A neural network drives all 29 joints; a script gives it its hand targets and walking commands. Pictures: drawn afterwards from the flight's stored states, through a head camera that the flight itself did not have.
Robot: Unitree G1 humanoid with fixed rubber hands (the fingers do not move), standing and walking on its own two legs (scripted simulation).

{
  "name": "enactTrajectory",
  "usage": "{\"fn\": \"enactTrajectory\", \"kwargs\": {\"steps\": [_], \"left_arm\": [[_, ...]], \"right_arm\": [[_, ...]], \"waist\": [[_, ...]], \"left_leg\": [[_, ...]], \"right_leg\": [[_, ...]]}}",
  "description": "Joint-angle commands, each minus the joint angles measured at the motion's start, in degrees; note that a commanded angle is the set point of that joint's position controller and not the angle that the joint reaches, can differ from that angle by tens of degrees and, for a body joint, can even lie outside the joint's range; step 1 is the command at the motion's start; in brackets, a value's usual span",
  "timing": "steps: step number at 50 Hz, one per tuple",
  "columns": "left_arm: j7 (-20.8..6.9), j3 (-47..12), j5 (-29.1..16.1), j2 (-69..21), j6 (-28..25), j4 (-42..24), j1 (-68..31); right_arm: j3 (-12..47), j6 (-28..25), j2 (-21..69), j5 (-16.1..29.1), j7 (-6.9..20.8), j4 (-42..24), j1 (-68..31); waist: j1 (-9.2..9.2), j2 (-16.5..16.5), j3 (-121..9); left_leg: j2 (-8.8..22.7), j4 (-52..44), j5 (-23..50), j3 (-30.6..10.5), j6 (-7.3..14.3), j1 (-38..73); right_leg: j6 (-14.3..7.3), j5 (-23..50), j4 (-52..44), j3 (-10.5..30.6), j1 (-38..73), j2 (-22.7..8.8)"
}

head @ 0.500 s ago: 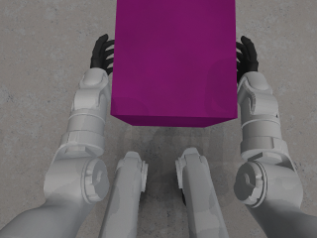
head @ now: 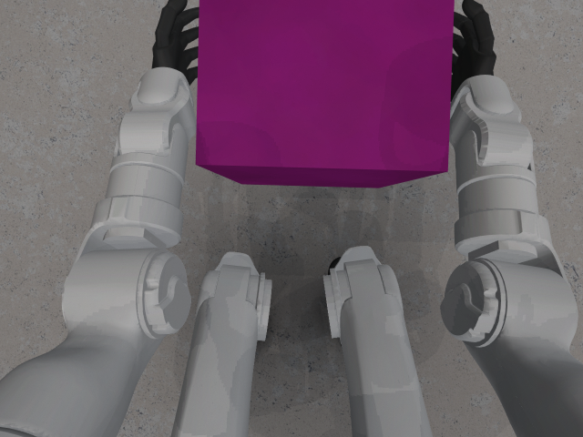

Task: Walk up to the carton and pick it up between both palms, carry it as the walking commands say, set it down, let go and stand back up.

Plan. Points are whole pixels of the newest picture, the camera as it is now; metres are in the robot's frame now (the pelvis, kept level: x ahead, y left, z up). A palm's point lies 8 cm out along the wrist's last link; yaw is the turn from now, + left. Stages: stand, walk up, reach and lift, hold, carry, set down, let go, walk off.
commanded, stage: set down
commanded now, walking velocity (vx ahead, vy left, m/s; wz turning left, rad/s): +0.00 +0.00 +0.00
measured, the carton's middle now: (317, 79) +0.54 -0.05 -0.20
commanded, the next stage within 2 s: none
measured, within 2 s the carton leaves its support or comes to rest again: rests again in 1.26 s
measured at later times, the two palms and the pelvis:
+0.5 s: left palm (190, 80) +0.55 +0.12 -0.19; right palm (441, 80) +0.53 -0.21 -0.18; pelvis +0.00 +0.00 -0.05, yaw +0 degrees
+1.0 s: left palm (192, 85) +0.54 +0.12 -0.21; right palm (436, 86) +0.52 -0.21 -0.20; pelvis +0.00 +0.00 -0.06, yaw +0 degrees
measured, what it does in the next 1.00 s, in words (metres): lowers itself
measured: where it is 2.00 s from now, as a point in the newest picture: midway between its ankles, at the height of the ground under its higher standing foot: (294, 328)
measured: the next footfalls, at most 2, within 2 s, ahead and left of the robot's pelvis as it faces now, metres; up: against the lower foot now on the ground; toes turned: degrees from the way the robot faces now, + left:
none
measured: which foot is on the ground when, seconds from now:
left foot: down 0.00-1.00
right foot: down 0.00-1.00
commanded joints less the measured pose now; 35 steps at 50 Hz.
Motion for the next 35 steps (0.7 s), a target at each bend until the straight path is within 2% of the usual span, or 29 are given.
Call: {"fn": "enactTrajectory", "kwargs": {"steps": [1,17,24,35], "left_arm": [[-10.96,-24.69,-6.69,-52.83,-2.57,-5.59,-39.35],[-10.27,-27.42,-10.51,-49.56,-4.55,-5.41,-44.88],[-9.31,-31.52,-12.82,-50.53,-5.37,-9.13,-45.87],[-9.73,-25.74,-9.87,-48.82,-5.15,-2.40,-44.17]], "right_arm": [[26.75,-1.12,52.79,7.41,12.80,-2.74,-35.87],[28.33,-2.96,48.78,10.85,12.48,-1.79,-41.29],[29.62,-4.03,48.06,13.16,11.96,-4.04,-41.83],[25.06,-4.09,46.81,10.06,12.93,2.01,-41.07]], "waist": [[-1.61,-1.29,-66.62],[-2.11,-1.08,-64.22],[-2.81,1.90,-69.53],[-2.80,1.74,-56.57]], "left_leg": [[-1.32,-6.88,14.00,7.97,2.18,28.54],[-0.56,0.37,15.72,7.94,1.99,26.79],[-0.74,2.45,20.76,7.80,1.67,30.35],[-0.82,2.00,14.47,7.45,2.19,24.83]], "right_leg": [[-0.68,18.21,-6.71,-7.77,41.20,0.55],[-0.76,19.97,0.97,-7.89,37.80,-0.05],[-1.14,25.13,3.28,-7.74,40.12,0.28],[-1.40,17.51,3.20,-7.97,31.58,-0.06]]}}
